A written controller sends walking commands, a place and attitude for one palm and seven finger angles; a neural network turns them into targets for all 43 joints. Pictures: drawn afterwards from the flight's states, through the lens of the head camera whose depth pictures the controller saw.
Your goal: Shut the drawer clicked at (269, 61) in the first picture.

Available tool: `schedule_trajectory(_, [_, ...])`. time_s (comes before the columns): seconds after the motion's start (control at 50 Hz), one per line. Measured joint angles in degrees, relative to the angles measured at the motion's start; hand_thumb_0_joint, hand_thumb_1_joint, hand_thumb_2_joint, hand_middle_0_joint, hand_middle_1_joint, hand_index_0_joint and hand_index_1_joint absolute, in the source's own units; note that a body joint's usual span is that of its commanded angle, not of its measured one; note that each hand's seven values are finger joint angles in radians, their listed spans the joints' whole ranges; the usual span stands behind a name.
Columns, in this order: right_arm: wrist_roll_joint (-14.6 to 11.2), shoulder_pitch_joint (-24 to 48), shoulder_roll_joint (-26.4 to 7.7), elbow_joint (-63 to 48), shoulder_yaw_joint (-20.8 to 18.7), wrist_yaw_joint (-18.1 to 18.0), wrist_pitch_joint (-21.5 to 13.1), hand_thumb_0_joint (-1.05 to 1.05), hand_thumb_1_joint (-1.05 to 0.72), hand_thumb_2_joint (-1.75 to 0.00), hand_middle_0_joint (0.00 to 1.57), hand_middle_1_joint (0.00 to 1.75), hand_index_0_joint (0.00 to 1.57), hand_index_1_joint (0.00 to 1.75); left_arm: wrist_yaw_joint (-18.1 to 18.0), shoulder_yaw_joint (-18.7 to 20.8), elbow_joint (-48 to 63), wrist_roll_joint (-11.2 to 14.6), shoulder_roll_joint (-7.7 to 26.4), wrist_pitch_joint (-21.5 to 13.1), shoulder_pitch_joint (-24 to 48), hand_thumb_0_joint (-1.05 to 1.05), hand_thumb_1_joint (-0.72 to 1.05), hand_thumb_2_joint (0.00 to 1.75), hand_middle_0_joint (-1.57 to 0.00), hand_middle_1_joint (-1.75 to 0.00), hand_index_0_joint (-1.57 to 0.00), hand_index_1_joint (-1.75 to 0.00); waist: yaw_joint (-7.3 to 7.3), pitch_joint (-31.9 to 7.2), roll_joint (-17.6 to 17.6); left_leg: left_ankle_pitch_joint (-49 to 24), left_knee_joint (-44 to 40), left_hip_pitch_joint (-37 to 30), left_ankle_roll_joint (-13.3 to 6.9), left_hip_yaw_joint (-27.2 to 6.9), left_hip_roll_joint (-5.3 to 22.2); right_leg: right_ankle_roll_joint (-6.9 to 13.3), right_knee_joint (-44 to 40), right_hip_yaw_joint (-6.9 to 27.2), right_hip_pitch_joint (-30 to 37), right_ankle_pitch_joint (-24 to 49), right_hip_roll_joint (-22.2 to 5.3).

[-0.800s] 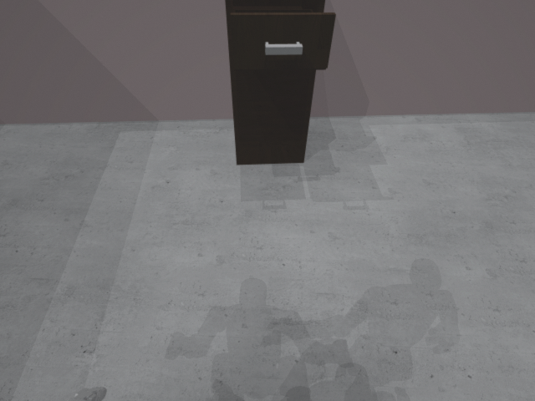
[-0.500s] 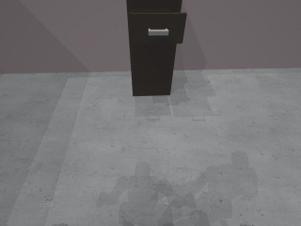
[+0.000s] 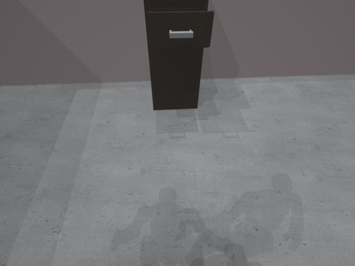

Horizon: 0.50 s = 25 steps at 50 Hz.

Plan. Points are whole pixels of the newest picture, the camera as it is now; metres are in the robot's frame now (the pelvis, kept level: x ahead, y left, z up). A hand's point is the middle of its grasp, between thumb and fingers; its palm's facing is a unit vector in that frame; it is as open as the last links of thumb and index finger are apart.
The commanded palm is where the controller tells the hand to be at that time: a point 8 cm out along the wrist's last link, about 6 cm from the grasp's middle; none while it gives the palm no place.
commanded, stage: stand and wait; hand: left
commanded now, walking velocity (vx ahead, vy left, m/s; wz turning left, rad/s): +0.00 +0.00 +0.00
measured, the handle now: (180, 33) +1.20 +0.04 +0.02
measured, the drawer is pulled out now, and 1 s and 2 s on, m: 0.28 0.28 0.28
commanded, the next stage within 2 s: look at it before walking up in 0.08 s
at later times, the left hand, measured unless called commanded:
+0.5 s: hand out of the picture +0.07 +0.24 -0.16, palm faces -0.03 -0.95 -0.32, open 7.3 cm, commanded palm none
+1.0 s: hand out of the picture +0.07 +0.21 -0.18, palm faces -0.09 -0.96 -0.25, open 7.3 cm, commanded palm none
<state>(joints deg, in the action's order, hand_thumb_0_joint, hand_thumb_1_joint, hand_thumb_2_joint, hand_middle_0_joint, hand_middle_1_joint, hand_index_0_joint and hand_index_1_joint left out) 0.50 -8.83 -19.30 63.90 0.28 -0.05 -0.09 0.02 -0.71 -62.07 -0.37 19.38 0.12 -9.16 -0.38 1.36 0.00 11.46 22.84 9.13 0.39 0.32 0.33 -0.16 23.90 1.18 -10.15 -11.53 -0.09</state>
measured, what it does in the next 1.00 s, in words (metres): stands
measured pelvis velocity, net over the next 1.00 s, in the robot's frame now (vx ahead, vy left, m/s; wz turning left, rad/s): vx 0.04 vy -0.01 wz -0.12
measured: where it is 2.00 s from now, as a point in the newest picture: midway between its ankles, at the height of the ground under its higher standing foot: (197, 242)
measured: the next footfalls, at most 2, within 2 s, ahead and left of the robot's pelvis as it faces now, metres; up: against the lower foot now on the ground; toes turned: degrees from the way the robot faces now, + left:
left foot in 1.56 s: +0.43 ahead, +0.04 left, +0.00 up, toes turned -11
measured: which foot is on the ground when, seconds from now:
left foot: down 0.00-1.00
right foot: down 0.00-1.00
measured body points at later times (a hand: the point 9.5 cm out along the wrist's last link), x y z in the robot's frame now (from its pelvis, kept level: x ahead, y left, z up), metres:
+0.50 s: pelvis +0.00 +0.00 +0.00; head +0.00 +0.00 +0.45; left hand +0.08 +0.29 -0.13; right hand +0.07 -0.30 -0.13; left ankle +0.01 +0.12 -0.74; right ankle +0.02 -0.12 -0.74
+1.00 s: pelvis +0.04 -0.01 -0.01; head +0.03 -0.01 +0.44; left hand +0.07 +0.26 -0.16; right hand +0.06 -0.27 -0.16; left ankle +0.01 +0.12 -0.74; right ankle +0.02 -0.11 -0.73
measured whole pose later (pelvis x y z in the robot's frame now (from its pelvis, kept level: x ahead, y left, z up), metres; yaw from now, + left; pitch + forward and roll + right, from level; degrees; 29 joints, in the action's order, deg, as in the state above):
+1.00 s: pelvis +0.04 -0.01 -0.01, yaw -7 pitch -1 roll +1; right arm 1.1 -12.8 -14.5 61.2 -1.1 0.0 -0.5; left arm 1.6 1.1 -60.7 -1.0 15.0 2.0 -17.6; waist 1.5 -0.6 0.5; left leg 19.4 28.3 7.7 0.7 6.8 2.7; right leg 0.7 38.7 1.9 -15.9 -22.9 0.6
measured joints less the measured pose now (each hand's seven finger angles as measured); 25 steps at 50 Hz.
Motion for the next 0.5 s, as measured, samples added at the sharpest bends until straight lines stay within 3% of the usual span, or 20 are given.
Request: schedule_trajectory(0.5, [-0.1, 1.1, 0.4, 0.1, -0.1, 0.0, -0.4, 0.0, -0.9, -0.9, 0.2, 0.3, 0.21, 0.3, 0.0, 0.0, -0.4, -0.1, -0.2, -0.3, 0.3, 0.0, 0.91, 0.9, -0.2, -0.3, -0.2, -0.3, 0.2, -0.2, 0.6, -0.1, -0.9, -0.2, 0.1, 0.2, 0.2, 0.0, -1.2, 0.2, 0.2, 0.4, 0.2])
